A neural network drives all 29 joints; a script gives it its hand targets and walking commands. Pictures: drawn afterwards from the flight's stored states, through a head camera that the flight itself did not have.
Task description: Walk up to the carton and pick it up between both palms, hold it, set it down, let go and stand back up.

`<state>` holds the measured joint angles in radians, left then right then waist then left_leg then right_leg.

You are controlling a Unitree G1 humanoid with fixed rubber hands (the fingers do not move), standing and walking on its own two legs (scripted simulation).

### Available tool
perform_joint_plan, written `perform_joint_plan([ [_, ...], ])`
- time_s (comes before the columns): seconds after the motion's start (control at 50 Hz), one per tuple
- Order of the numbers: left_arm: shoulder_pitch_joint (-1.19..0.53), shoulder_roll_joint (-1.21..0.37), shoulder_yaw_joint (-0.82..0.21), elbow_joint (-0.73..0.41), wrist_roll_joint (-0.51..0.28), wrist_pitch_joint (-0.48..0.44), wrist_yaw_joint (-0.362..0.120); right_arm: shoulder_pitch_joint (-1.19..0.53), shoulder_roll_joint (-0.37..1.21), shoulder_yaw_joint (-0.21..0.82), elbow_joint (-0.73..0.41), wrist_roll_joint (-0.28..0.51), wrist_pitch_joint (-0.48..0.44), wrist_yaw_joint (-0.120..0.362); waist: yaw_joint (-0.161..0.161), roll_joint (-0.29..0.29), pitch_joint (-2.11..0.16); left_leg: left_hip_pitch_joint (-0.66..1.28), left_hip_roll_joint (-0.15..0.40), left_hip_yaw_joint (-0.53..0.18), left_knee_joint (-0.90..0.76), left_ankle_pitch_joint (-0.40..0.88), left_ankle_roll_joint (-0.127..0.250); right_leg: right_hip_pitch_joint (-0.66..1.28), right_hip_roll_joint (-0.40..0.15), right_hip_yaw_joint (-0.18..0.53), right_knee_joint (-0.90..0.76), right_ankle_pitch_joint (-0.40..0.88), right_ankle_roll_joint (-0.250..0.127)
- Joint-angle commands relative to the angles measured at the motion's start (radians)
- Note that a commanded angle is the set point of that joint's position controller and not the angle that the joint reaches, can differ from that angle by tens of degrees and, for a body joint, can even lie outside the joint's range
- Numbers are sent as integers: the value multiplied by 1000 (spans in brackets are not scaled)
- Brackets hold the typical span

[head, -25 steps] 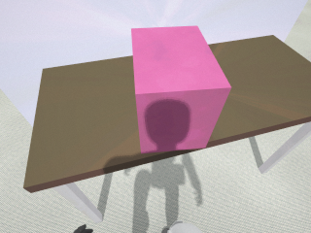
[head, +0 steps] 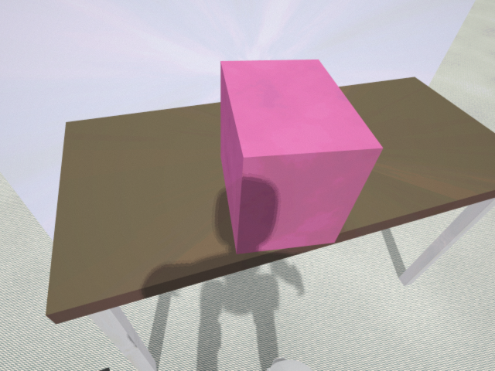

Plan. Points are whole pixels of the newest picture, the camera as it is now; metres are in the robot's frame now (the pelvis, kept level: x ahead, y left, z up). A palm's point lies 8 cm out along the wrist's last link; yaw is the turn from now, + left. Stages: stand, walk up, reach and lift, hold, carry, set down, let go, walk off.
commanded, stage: walk up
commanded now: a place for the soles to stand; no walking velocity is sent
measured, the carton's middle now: (278, 153) +0.50 -0.06 +0.08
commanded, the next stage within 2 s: none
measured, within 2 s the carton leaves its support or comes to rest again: neither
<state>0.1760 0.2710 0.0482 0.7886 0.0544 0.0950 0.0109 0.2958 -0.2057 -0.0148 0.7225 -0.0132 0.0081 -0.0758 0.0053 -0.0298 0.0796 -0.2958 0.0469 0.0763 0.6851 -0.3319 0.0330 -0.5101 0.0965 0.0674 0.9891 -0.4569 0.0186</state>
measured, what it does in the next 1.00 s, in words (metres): steps on the spot: right foot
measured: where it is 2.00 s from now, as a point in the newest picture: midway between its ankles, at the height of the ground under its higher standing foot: outside the picture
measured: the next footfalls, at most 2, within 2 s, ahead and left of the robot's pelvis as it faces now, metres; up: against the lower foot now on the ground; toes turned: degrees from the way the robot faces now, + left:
right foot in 0.28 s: +0.00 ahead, -0.15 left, +0.00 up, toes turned -2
right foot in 1.58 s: +0.11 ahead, -0.29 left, +0.00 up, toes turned +4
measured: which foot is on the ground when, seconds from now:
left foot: down 0.00-1.00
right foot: up 0.00-0.26, down 0.28-1.00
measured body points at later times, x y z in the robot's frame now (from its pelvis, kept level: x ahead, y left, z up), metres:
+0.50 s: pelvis +0.00 -0.04 +0.01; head +0.01 -0.05 +0.46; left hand +0.04 +0.21 -0.13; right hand +0.01 -0.28 -0.13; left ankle +0.03 +0.09 -0.71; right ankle -0.04 -0.15 -0.72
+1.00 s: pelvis +0.01 -0.04 +0.01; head +0.02 -0.04 +0.46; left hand +0.06 +0.21 -0.13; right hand +0.06 -0.29 -0.13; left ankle +0.04 +0.08 -0.72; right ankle -0.04 -0.15 -0.72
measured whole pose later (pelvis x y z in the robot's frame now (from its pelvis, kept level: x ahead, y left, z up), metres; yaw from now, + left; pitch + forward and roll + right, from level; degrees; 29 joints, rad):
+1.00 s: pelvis +0.01 -0.04 +0.01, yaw +1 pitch -1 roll -1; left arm 0.29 0.25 -0.03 0.92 0.02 0.00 0.01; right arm 0.32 -0.24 0.04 0.88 -0.02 -0.01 -0.02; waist -0.01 0.00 0.03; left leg -0.29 0.02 0.00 0.58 -0.27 0.00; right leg -0.13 0.01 -0.06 0.52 -0.38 -0.02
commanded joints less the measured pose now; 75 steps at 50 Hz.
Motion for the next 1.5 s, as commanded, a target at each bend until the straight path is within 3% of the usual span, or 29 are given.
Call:
perform_joint_plan([
  [0.0, 107, 61, 22, 12, -10, -14, -15, -51, -135, -40, -70, -4, -39, -2, 43, 128, 6, -54, 170, -217, -362, 69, 51, -16, -34, 99, 176, 86, 39],
  [0.06, 145, 38, -7, 42, -29, -32, -27, 5, -94, -25, -44, 7, -44, 24, 6, 176, -90, 87, 117, -188, -398, -237, 42, -5, -45, 17, 5, 63, 60],
  [0.1, 71, 40, -16, 10, -17, -39, -28, 65, -124, -37, -23, -9, -37, 28, -47, 226, -62, 125, 124, -202, -404, -292, 64, -6, -60, -50, -157, 21, 70],
  [0.16, 40, 38, -20, -7, -6, -51, -20, 132, -185, -60, 10, -31, -16, 36, -86, 259, -35, 126, 157, -219, -374, -272, 99, 61, -62, -99, -318, -81, 50],
  [0.18, 60, 36, -20, -1, -5, -58, -17, 141, -198, -62, 17, -31, -9, 40, -81, 249, -27, 99, 170, -229, -366, -263, 105, 105, -61, -112, -376, -81, 34],
  [0.22, 162, 31, -15, 26, -6, -81, -13, 115, -211, -51, 24, -28, 4, 52, -16, 173, -11, -35, 170, -205, -331, -250, 76, 292, -65, -133, -580, 147, -20],
  [0.24, 201, 40, -12, 40, -9, -93, -9, 107, -195, -41, 23, -26, 5, 59, 6, 135, -10, -108, 159, -189, -301, -208, 52, 374, -86, -89, -612, 233, -44],
  [0.26, 249, 52, -11, 49, -9, -102, -5, 114, -152, -20, 22, -20, 2, 65, 25, 64, -43, -205, 137, -158, -234, -196, 22, 473, -151, 21, -604, 214, -69],
  [0.28, 281, 102, -2, 55, -15, -106, 4, 104, -71, 12, -6, -6, -5, 72, 37, -102, -54, -312, 39, -52, -67, -176, -30, 492, -313, 279, -696, -8, -127],
  [0.3, 213, 132, 10, 63, -51, -104, 14, 75, -58, 15, -10, -4, 0, 63, 29, -135, 24, -164, -3, -31, -4, -208, -29, 229, -397, 330, -764, -199, -178],
  [0.34, 131, 60, -18, 60, -44, -110, 16, 86, -81, 13, 19, -22, -5, 70, 11, -147, 112, -176, -4, -62, -14, -132, -17, 227, -325, 224, -786, -138, -154],
  [0.42, 162, 72, -22, 69, -30, -119, 8, 113, -92, 8, 49, -43, -39, 58, 2, -131, 6, -90, -37, -22, -96, 12, -12, 364, -268, 85, -617, 485, -140],
  [0.46, 135, 91, -23, 70, -28, -117, 2, 138, -84, 10, 54, -32, -55, 52, -24, -93, -90, 69, -47, -1, -190, 240, 2, 355, -238, 7, -521, 615, -116],
  [0.5, 154, 72, -35, 70, -32, -116, -3, 170, -106, 2, 62, -32, -61, 45, -29, -44, -139, 219, 10, -81, -179, 377, 29, 251, -210, -19, -468, 446, -83],
  [0.52, 171, 42, -47, 64, -31, -117, -4, 194, -134, -4, 68, -31, -57, 40, -28, 22, -141, 272, 80, -189, -187, 388, 50, 171, -179, -30, -435, 278, -69],
  [0.54, 207, 2, -65, 66, -36, -109, 1, 184, -179, -10, 82, -11, -44, 44, -1, 92, -105, 201, 148, -278, -230, 308, 102, 174, -143, -44, -442, 153, -47],
  [0.56, 204, 4, -71, 79, -23, -98, 7, 158, -189, -16, 87, 0, -33, 48, -1, 127, -45, 105, 174, -316, -278, 188, 120, 205, -148, -38, -463, 92, -42],
  [0.64, 188, 79, -57, 94, -29, -113, 5, 101, -122, 18, 84, -7, -29, 60, -2, 92, 19, 14, 57, -168, -217, 299, 47, 277, -181, 11, -560, 271, -61],
  [0.72, 179, 83, -59, 99, -37, -124, 7, 110, -123, 20, 99, -13, -43, 60, -10, 27, -113, 108, 43, -130, -139, 432, 43, 346, -193, -12, -538, 455, -64],
  [0.86, 159, 80, -61, 97, -39, -102, 8, 76, -134, 25, 113, -9, -29, 53, -8, 3, -32, 56, 29, -131, -140, 322, 34, 301, -193, -27, -574, 332, -75],
  [1.16, 166, 96, -68, 121, -34, -100, 5, 68, -156, 38, 147, -1, -33, 52, -9, 54, -23, 18, 30, -209, -195, 227, 32, 320, -181, -63, -598, 173, -72],
  [1.18, 75, 201, -30, 54, 31, -78, -20, 239, -221, -12, 143, -26, -36, 26, -76, -6, 1, 140, 118, -364, -249, 46, 104, 139, -131, -155, -356, -41, -41],
  [1.2, 68, 144, -36, 30, 40, -64, -28, 331, -280, -36, 181, -30, -29, 10, -96, 116, -16, 263, 256, -632, -370, -122, 167, -59, -65, -158, -185, -217, -1],
  [1.22, 75, 135, -39, 19, 49, -48, -29, 360, -288, -45, 194, -32, -25, -9, -107, 114, 18, 268, 359, -769, -417, -205, 217, -147, -118, -70, -46, -257, 12],
  [1.24, 82, 130, -41, 3, 42, -41, -31, 326, -283, -51, 179, -33, -25, -25, -89, 106, 30, 251, 367, -771, -420, -205, 224, -186, -149, -39, 17, -207, 16],
  [1.3, 73, 110, -39, -24, 32, -43, -42, 196, -209, -43, 134, -29, -40, -27, -37, 122, 8, 127, 243, -546, -430, -188, 146, -127, -191, 2, 61, -25, 36],
  [1.38, 149, 88, -44, -9, 8, -31, -55, 87, -198, -50, 91, -20, -55, -8, 8, 217, -25, -47, 146, -332, -425, -17, 121, 61, -186, -37, 32, 103, 59],
  [1.44, 161, 82, -42, 2, -26, -36, -49, 22, -238, -59, 54, -29, -44, 16, 20, 282, -5, -208, 94, -247, -375, -59, 80, 246, -166, -74, -159, 96, 32],
  [1.48, 196, 102, -27, 28, -24, -45, -40, 23, -262, -60, 47, -39, -22, 36, 22, 247, -24, -251, 78, -246, -280, -166, 58, 363, -127, -132, -291, 171, 18],
])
